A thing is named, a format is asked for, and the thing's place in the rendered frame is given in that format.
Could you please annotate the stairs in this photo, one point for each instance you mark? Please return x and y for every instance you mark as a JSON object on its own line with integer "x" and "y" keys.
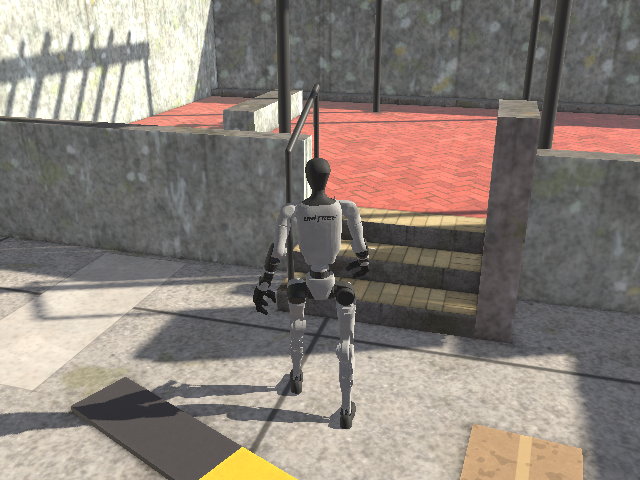
{"x": 420, "y": 278}

